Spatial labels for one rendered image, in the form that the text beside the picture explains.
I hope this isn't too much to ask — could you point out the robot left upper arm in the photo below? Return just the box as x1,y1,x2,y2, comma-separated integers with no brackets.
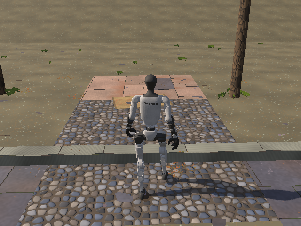
129,95,141,120

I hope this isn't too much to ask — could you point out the robot left shin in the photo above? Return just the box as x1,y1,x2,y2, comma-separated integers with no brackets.
137,161,144,193

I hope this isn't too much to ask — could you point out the left robot thigh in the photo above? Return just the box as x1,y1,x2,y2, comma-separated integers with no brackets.
134,132,145,170

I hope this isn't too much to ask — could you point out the robot left forearm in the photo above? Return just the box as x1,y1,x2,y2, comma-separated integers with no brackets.
126,113,134,129

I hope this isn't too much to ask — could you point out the robot right hand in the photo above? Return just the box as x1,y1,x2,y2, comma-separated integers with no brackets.
168,137,179,150

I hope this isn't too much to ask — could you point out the robot right upper arm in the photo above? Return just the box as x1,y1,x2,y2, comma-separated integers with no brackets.
160,95,172,122

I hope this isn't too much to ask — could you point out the robot right forearm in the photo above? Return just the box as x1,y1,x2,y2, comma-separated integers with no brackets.
168,115,178,138

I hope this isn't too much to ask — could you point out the robot left hand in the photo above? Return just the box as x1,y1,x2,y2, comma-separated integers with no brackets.
126,128,136,137

